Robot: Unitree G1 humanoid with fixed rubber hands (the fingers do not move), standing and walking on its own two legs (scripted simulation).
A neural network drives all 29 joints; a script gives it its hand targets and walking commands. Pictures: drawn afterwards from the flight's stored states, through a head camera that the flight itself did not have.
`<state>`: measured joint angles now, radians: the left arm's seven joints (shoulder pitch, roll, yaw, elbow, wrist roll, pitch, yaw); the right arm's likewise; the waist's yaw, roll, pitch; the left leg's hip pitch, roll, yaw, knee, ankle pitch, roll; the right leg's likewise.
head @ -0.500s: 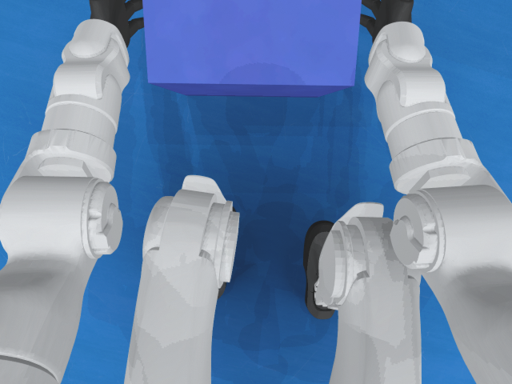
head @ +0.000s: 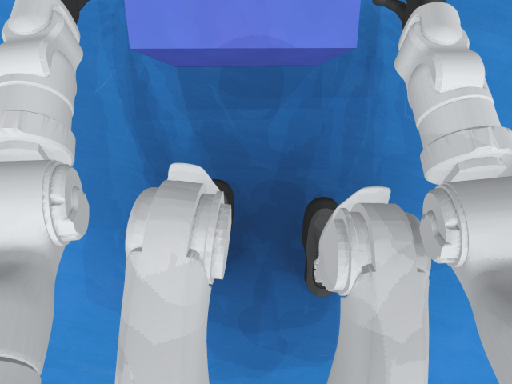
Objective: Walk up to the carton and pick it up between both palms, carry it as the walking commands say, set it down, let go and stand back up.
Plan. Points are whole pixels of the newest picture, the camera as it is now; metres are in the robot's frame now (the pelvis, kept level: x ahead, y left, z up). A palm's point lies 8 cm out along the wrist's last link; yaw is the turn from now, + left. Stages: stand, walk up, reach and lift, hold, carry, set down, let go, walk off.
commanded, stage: set down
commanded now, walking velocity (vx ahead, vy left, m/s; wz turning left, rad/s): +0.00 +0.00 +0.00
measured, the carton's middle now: out of the picture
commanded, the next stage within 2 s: let go in 1.54 s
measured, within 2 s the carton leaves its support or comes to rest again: neither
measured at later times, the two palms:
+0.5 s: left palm out of the picture +0.48 +0.32 -0.11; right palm out of the picture +0.54 -0.09 -0.11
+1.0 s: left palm out of the picture +0.50 +0.33 +0.05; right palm out of the picture +0.55 -0.10 +0.05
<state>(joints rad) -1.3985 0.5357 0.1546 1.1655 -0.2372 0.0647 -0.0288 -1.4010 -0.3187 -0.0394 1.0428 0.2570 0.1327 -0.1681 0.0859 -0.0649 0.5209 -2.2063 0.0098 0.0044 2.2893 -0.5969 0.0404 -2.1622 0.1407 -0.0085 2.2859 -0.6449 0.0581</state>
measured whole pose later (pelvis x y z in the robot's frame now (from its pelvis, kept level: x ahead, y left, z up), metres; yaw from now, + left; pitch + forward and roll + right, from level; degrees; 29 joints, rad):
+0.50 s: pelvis +0.00 +0.00 +0.05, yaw +1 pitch +30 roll -4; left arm -1.27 0.55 0.17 0.73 -0.22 0.27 -0.03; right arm -1.29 -0.28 -0.15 0.65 0.20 0.30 -0.22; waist 0.10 -0.05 0.52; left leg -2.08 -0.03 -0.04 2.12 -0.58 0.02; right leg -2.01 0.10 -0.03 2.11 -0.64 0.03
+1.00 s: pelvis -0.01 +0.00 +0.18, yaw +2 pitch +30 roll -5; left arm -1.32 0.61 0.19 0.62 -0.25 0.42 -0.04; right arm -1.30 -0.33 -0.18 0.49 0.22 0.46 -0.20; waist 0.06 -0.02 0.52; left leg -1.74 -0.04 -0.05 1.67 -0.45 0.03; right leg -1.67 0.09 -0.01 1.64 -0.51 0.03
